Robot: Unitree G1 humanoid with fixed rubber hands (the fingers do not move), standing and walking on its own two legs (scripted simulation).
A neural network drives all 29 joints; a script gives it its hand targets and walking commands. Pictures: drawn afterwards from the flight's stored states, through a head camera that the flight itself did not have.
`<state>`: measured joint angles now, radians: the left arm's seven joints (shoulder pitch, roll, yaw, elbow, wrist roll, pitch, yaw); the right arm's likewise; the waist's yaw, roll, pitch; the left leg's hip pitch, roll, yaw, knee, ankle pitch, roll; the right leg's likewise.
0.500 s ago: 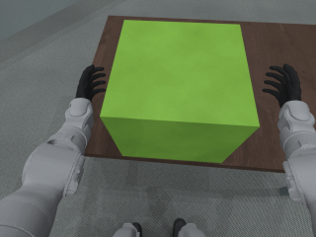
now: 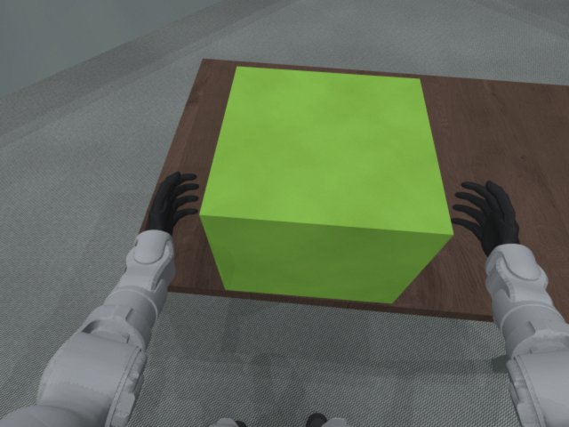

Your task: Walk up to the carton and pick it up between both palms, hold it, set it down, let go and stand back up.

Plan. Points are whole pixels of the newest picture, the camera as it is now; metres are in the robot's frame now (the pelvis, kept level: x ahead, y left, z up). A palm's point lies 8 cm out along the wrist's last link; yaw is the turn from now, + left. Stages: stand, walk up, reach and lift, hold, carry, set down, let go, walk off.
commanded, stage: set down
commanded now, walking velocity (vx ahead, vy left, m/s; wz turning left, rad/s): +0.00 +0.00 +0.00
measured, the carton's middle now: (317, 189) +0.48 -0.03 +0.00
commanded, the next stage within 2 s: none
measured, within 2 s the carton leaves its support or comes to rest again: neither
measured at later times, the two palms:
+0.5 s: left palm (141, 265) +0.32 +0.22 +0.01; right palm (509, 292) +0.30 -0.28 +0.02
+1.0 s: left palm (130, 337) +0.23 +0.22 +0.00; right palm (525, 363) +0.22 -0.28 +0.01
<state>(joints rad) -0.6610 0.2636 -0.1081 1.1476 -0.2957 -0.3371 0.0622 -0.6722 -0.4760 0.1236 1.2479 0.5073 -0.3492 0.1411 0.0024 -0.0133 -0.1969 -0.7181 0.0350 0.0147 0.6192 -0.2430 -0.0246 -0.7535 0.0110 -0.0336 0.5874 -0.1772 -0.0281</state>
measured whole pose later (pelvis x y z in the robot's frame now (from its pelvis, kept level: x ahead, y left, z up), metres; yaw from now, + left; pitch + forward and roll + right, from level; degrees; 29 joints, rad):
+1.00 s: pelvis +0.02 +0.00 +0.02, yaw -1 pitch +0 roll +0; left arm 0.16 0.22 -0.06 0.52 -0.21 -0.33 0.09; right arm 0.12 -0.36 -0.01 0.68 0.41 -0.41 0.14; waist 0.01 -0.04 0.00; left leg -0.18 0.02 0.02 0.40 -0.22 -0.03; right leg -0.25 0.02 0.00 0.42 -0.18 -0.03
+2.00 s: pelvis +0.05 +0.02 +0.03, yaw -1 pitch -3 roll -1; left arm 0.35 0.23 -0.05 0.39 -0.12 -0.12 0.05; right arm 0.25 -0.22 -0.04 0.67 0.16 -0.33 0.06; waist 0.03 -0.01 0.05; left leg -0.07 0.02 0.01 0.37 -0.25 -0.01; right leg -0.10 0.02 0.00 0.32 -0.17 -0.01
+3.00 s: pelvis +0.04 +0.02 +0.02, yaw +0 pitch -2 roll +0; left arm 0.19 0.35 0.03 0.73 0.04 0.01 0.00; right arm 0.20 -0.37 -0.03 0.81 -0.04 -0.03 -0.01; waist 0.01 -0.03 0.00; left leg -0.12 0.00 0.00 0.44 -0.27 0.00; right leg -0.17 -0.01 -0.01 0.44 -0.23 0.00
